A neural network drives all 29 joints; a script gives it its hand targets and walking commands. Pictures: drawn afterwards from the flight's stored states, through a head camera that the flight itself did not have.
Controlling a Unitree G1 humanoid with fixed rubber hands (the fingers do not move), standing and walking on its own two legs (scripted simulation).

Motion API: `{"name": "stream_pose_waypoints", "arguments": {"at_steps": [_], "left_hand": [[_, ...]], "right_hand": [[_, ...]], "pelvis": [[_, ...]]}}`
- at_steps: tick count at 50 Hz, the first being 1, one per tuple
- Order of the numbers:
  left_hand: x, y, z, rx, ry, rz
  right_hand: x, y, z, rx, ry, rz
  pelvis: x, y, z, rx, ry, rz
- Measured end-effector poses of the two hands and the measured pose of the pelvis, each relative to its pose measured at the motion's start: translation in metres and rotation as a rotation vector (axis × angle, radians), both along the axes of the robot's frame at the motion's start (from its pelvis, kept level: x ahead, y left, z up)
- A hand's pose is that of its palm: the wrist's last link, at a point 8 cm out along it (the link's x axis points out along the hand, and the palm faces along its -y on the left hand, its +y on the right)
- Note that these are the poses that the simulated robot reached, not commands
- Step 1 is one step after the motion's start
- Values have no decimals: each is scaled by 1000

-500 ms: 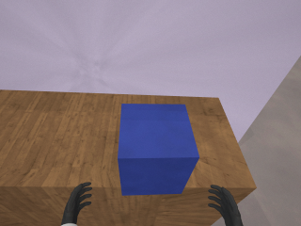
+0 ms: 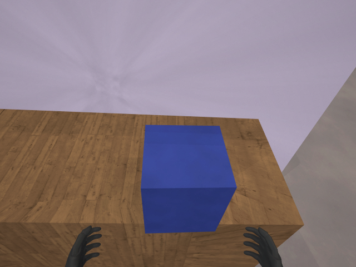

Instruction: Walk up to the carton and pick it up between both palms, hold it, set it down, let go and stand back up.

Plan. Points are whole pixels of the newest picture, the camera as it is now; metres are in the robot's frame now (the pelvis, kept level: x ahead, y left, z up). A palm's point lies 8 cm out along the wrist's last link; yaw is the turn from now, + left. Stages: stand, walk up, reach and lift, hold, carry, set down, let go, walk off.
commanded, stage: set down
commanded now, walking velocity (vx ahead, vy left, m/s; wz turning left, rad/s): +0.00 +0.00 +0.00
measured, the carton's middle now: (181, 180) +0.37 -0.01 -0.06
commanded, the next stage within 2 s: let go in 0.76 s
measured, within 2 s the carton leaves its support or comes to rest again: neither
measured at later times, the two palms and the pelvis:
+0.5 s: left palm out of the picture +0.15 +0.24 -0.09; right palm out of the picture +0.15 -0.21 -0.07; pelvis +0.00 +0.00 +0.00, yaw +0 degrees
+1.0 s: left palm out of the picture +0.14 +0.24 -0.09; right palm out of the picture +0.14 -0.22 -0.08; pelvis +0.00 +0.00 +0.00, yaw +0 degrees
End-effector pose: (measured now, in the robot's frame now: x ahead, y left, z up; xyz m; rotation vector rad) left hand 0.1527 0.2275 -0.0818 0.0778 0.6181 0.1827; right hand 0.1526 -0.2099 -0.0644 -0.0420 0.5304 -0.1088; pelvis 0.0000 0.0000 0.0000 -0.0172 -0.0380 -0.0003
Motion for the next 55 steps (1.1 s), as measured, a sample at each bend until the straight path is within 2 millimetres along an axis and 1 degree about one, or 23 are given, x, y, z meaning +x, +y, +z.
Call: {"name": "stream_pose_waypoints", "arguments": {"at_steps": [4,12,19,27,39,48,55], "left_hand": [[-2,0,-2,-2,28,3],[1,1,-4,-5,73,5],[2,6,-4,5,104,2],[-5,9,-9,-4,174,-5],[-5,10,-4,3,195,-3],[-11,11,-8,-2,246,3],[-9,10,-7,-2,244,2]], "right_hand": [[-1,0,-2,-10,21,9],[0,1,-4,-15,53,17],[-1,2,-6,-18,73,18],[-5,2,-10,-38,115,26],[-10,2,-14,-30,141,14],[-15,-4,-18,-40,184,-2],[-15,-8,-17,-48,186,-14]], "pelvis": [[0,0,0,0,0,0],[0,0,0,0,0,0],[1,0,0,0,1,0],[0,0,0,0,-1,0],[-3,0,0,0,-5,0],[-5,0,0,0,-7,0],[-4,0,0,0,-6,0]]}}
